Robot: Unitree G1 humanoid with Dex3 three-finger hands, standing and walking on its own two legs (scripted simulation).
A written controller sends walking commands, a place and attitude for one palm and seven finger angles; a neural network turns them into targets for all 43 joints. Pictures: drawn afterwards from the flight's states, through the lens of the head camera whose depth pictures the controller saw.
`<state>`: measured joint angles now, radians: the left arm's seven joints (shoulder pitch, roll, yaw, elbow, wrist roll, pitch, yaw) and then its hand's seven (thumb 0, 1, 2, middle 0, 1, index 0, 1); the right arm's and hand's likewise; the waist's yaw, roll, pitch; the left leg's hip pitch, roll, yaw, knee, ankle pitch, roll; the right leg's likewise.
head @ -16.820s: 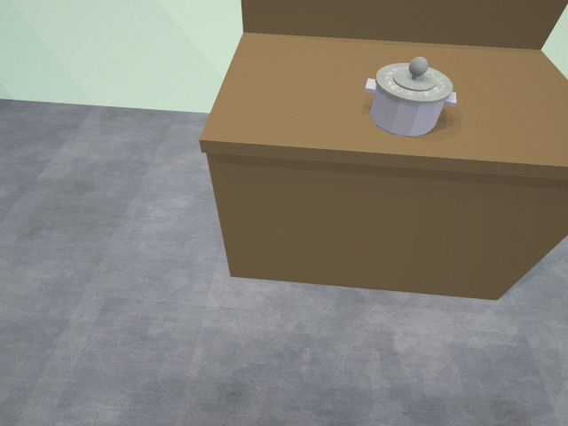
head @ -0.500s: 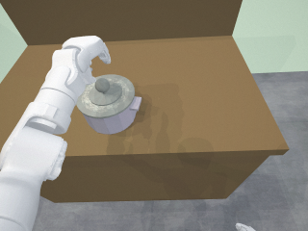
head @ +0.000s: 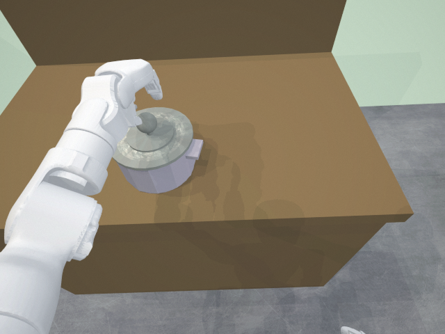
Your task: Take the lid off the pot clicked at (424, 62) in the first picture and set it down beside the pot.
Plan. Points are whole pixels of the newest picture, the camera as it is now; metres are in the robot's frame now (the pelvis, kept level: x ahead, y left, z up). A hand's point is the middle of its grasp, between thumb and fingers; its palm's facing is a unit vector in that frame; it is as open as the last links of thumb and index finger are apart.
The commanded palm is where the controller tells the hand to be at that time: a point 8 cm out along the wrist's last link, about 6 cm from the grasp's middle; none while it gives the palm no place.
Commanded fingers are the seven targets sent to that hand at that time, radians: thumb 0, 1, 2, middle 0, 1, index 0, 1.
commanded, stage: lower the open fingers around the knob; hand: left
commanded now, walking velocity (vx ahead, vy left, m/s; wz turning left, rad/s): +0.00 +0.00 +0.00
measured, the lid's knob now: (146, 122) +0.52 +0.15 +0.09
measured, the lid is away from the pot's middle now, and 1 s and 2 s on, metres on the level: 0.00 0.00 0.00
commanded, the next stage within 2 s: close the fingers and squeeze the knob in 0.88 s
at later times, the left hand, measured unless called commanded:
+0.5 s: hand (140, 121) +0.48 +0.15 +0.12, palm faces -0.35 -0.04 -0.94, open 10.0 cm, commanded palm +0.48 +0.15 +0.18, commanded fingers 0.00 -0.32 1.50 -0.85 -0.08 -0.85 -0.08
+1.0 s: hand (145, 123) +0.50 +0.15 +0.10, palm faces -0.37 -0.04 -0.93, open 10.0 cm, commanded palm +0.49 +0.15 +0.17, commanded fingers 0.00 -0.12 1.04 -0.54 -0.66 -0.54 -0.66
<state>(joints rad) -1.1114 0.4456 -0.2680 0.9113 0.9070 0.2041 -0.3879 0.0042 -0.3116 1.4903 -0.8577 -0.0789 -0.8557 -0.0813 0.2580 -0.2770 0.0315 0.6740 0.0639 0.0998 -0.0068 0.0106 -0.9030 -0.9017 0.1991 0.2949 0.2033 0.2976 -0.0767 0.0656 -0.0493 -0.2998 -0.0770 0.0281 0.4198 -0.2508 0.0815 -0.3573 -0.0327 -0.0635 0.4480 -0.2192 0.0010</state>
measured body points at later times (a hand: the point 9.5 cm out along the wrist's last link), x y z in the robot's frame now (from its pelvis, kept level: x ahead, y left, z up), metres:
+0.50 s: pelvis +0.00 +0.00 +0.00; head +0.05 -0.02 +0.45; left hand +0.50 +0.15 +0.17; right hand +0.07 -0.26 -0.14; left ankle -0.03 +0.07 -0.74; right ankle +0.00 -0.12 -0.74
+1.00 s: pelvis +0.01 +0.00 +0.00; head +0.07 -0.02 +0.44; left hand +0.51 +0.15 +0.15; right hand +0.05 -0.27 -0.14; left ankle -0.03 +0.07 -0.74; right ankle +0.00 -0.12 -0.74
